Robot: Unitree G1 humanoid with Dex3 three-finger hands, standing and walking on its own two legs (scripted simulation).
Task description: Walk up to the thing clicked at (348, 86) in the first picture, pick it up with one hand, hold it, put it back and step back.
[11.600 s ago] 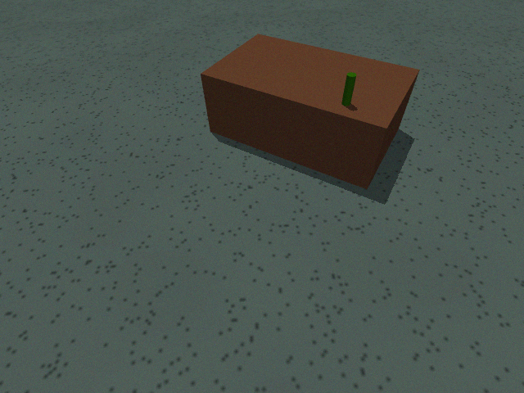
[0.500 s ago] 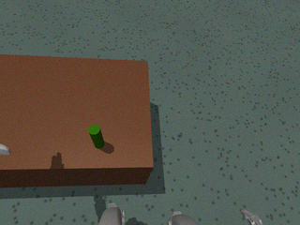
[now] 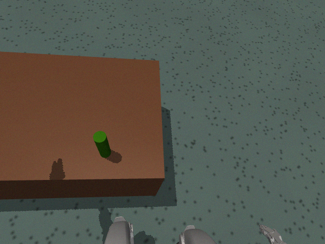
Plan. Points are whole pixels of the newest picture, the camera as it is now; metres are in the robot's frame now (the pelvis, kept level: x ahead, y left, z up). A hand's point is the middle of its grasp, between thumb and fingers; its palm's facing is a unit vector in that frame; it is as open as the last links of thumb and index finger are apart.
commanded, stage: go down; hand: left
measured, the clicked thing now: (102, 145) +0.45 +0.18 -0.24
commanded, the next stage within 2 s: none
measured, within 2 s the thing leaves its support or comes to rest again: neither
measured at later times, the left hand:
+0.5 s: hand out of the picture +0.38 +0.38 +0.03, palm faces +0.13 -0.99 -0.06, open 17.4 cm
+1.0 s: hand out of the picture +0.37 +0.38 +0.02, palm faces +0.13 -0.99 -0.04, open 17.3 cm
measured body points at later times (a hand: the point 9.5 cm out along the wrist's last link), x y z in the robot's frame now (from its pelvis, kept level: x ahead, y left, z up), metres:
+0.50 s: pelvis +0.00 +0.00 -0.01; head +0.12 +0.06 +0.43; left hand +0.36 +0.43 +0.03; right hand +0.08 -0.27 -0.09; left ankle +0.05 +0.11 -0.67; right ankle -0.02 -0.16 -0.67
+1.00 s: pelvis +0.00 +0.00 -0.01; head +0.12 +0.06 +0.42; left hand +0.36 +0.43 +0.03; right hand +0.09 -0.27 -0.10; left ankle +0.05 +0.11 -0.67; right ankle -0.02 -0.16 -0.67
